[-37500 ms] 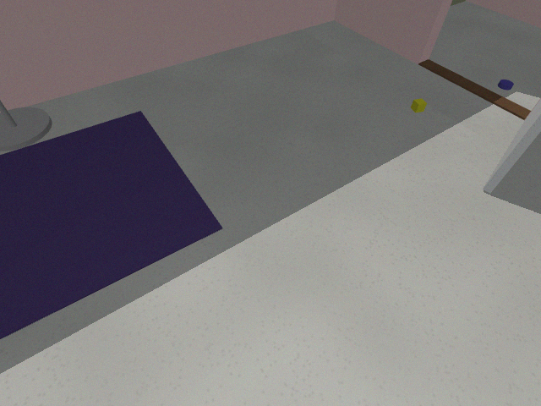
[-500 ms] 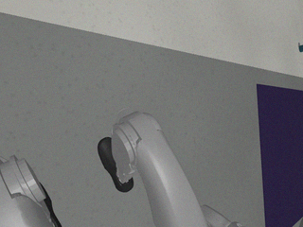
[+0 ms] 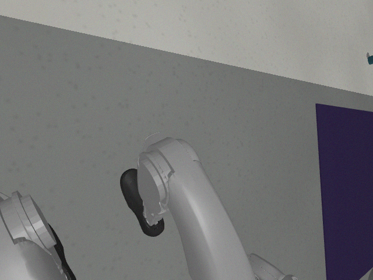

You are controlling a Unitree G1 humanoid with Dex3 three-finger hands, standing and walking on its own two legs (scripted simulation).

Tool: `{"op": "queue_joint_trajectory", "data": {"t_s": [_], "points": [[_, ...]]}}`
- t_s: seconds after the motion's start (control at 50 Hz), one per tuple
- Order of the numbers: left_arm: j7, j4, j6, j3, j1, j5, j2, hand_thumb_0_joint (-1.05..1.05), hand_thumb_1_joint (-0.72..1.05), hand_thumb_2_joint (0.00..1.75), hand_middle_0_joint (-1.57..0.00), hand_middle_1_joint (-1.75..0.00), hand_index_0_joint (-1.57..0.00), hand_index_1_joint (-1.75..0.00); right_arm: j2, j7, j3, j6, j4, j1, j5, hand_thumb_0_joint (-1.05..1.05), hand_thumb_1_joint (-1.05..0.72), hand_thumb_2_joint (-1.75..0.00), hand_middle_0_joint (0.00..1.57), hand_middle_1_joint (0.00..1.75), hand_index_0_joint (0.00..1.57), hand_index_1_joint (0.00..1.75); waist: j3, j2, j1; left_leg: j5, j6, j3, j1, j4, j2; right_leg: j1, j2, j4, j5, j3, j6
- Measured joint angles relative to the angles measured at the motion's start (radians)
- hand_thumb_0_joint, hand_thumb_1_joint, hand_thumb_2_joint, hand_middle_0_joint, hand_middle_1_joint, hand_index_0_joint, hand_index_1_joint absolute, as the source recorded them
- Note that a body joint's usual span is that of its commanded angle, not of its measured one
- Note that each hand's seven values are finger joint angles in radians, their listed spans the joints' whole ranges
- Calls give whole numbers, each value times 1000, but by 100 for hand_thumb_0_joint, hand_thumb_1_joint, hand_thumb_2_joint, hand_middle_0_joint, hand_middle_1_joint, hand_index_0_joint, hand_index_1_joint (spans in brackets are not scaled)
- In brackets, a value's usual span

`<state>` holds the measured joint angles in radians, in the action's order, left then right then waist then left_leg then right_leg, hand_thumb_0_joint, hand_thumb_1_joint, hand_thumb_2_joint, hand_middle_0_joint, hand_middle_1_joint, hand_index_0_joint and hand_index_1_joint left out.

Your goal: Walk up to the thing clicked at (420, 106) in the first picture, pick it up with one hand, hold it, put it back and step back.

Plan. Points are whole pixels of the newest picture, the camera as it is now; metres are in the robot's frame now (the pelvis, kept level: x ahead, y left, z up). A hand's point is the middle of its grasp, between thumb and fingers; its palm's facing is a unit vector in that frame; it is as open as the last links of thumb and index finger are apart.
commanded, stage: withdraw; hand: left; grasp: from above
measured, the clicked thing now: out of the picture +0.43 +0.37 -0.30
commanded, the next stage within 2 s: home in 0.76 s
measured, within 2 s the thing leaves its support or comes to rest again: neither
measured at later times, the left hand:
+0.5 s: hand out of the picture +0.40 +0.37 -0.12, palm faces -0.37 -0.28 -0.89, open 13.0 cm
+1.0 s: hand out of the picture +0.40 +0.40 -0.15, palm faces -0.46 -0.13 -0.88, open 13.3 cm
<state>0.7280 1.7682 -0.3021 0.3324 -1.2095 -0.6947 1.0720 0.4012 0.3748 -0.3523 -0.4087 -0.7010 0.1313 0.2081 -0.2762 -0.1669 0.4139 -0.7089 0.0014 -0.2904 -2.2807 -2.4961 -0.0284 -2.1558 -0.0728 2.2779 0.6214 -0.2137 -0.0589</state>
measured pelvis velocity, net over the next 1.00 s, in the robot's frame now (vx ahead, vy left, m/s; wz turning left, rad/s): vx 0.00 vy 0.00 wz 0.11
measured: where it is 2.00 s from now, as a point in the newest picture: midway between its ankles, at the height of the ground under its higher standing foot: (106, 241)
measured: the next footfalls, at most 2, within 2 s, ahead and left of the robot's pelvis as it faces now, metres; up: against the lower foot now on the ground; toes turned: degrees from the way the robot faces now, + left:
none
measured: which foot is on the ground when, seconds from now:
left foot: down 0.00-1.00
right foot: down 0.00-1.00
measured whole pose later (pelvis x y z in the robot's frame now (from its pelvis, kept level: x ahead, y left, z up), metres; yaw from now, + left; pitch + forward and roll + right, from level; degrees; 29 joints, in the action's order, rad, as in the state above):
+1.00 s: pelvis +0.00 +0.00 +0.00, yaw +6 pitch +31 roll -11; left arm 0.13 1.09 0.34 0.16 -0.80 -1.16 0.91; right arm 0.32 0.10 -0.09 -0.01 -0.68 0.19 0.13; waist -0.04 -0.03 0.19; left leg -0.66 -0.01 -0.17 -2.33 -2.43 0.00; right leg -2.22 -0.02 2.31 0.65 -0.12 -0.04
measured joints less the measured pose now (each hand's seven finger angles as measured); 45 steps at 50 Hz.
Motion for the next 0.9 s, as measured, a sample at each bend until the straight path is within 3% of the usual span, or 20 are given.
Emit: {"op": "queue_joint_trajectory", "data": {"t_s": [0.1,0.18,0.32,0.44,0.52,0.62,0.78,0.84,0.9], "points": [[-31,-84,-13,6,26,-19,-38,0,-38,92,-17,-94,-18,-93,-9,2,25,13,-1,19,-6,0,-90,-89,20,30,19,30,21,19,-21,2,2,6,-7,9,1,-8,3,-4,1,4,4],[-97,-257,-38,-23,92,-38,-133,1,-37,88,-19,-91,-20,-90,-28,3,74,37,-7,55,-28,0,-90,-89,20,30,19,30,85,55,-63,3,5,23,-20,27,2,-27,10,-8,7,16,13],[-257,-481,-54,-179,262,-85,-317,1,-31,83,-24,-85,-25,-83,-68,-19,191,119,-55,61,-95,0,-90,-90,20,30,20,30,273,155,-152,-2,0,77,-34,63,3,-59,25,-4,32,58,22],[-402,-485,11,-277,311,-156,-397,0,-30,83,-25,-83,-26,-82,-81,-69,249,180,-57,0,-117,0,-90,-90,20,30,19,30,336,197,-196,14,-6,137,9,109,2,-39,36,-8,34,108,24],[-468,-419,112,-305,277,-226,-394,0,-32,85,-23,-86,-24,-85,-84,-120,247,208,-24,-31,-111,0,-90,-90,20,30,19,30,325,194,-198,31,-1,155,38,130,5,-22,42,-9,25,125,31],[-513,-354,265,-307,230,-312,-348,0,-37,89,-19,-91,-20,-90,-83,-178,233,241,8,-38,-101,0,-90,-90,20,30,19,30,291,174,-187,46,7,158,41,128,11,-24,47,4,16,128,37],[-551,-428,493,-234,277,-453,-242,0,-41,93,-14,-96,-16,-95,-67,-249,221,318,12,7,-89,0,-90,-89,20,30,20,30,244,150,-181,44,8,135,-10,76,19,-60,48,40,17,109,33],[-562,-481,553,-201,311,-480,-196,0,-42,94,-12,-98,-14,-96,-65,-266,222,348,13,22,-81,0,-90,-89,20,30,20,30,223,144,-186,44,5,126,-26,61,22,-67,47,45,17,100,29],[-579,-562,596,-183,351,-486,-166,0,-42,94,-11,-98,-13,-96,-69,-274,234,369,15,41,-76,0,-90,-89,20,30,20,30,214,138,-199,45,-1,123,-39,55,24,-72,48,45,18,98,23]]}}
